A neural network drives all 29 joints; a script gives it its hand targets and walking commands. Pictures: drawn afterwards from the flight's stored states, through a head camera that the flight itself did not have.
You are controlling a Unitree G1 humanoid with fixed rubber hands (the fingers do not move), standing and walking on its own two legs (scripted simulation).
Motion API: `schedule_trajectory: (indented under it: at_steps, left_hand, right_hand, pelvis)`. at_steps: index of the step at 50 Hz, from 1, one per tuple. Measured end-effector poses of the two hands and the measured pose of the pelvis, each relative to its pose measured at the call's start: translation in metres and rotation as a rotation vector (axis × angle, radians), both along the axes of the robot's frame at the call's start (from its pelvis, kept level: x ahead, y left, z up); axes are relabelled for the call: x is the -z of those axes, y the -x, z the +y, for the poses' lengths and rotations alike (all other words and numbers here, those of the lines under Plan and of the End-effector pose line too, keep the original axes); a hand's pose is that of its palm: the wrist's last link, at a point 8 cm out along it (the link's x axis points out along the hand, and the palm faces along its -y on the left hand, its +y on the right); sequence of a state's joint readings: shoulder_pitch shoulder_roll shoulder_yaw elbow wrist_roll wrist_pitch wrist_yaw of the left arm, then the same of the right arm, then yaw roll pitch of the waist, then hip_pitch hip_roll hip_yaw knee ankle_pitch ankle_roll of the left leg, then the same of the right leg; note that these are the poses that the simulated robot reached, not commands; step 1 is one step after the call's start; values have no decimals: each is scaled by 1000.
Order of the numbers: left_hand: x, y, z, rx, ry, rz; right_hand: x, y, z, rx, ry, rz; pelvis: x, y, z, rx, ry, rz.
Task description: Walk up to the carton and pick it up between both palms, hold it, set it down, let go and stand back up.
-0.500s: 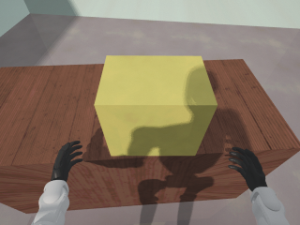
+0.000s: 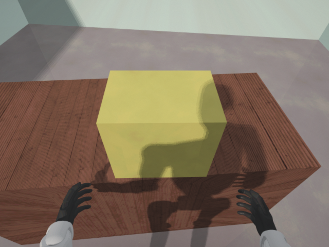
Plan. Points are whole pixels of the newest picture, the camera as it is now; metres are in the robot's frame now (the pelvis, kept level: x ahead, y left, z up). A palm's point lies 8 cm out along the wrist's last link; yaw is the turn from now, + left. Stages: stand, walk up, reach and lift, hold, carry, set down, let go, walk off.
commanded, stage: set down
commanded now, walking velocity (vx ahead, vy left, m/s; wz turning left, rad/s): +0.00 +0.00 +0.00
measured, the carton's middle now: (160, 126) +0.45 +0.04 +0.01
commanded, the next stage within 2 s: let go in 0.58 s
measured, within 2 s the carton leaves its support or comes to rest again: neither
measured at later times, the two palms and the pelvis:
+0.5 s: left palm (70, 238) +0.16 +0.24 -0.07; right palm (260, 243) +0.16 -0.21 -0.07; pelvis +0.01 +0.00 +0.00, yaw +0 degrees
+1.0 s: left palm (76, 239) +0.16 +0.23 -0.08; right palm out of the picture +0.14 -0.23 -0.07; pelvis +0.00 +0.00 +0.00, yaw -1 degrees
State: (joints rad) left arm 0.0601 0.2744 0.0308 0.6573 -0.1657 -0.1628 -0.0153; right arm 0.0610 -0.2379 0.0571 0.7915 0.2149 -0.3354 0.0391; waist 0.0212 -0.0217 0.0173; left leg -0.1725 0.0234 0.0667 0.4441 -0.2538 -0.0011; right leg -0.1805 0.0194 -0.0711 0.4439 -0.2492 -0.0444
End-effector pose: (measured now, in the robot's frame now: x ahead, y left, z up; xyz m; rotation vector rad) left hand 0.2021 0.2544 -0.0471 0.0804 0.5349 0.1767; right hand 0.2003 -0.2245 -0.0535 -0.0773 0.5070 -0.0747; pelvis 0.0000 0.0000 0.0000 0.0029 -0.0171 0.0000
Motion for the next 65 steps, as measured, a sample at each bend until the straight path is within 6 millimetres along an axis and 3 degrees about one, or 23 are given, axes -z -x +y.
schedule_trajectory:
  at_steps: [16, 32, 45, 54, 58, 65]
  left_hand:
    - [16, 27, -7, 33, -19, 156]
    - [31, 49, -15, 69, -41, 307]
    - [28, 40, -25, 91, -54, 296]
    - [30, 43, -28, 100, -58, 292]
    - [37, 57, -20, 149, -105, 296]
    - [54, 84, -8, 155, -113, 394]
  right_hand:
    - [11, 22, 9, -1, 46, 105]
    - [23, 48, 14, -2, 76, 212]
    - [21, 55, 0, 0, 97, 210]
    - [21, 61, -5, 0, 111, 229]
    - [36, 79, -21, 49, 144, 356]
    - [53, 132, -37, 128, 153, 512]
  pelvis:
    - [-3, -8, 0, -1, 5, -37]
    - [-4, -4, 6, 5, 9, -50]
    - [-3, 3, 5, 16, 6, -49]
    - [-2, 5, 3, 24, 4, -39]
    - [3, 7, 5, 50, 12, -7]
    - [6, 9, 9, 77, 15, 21]
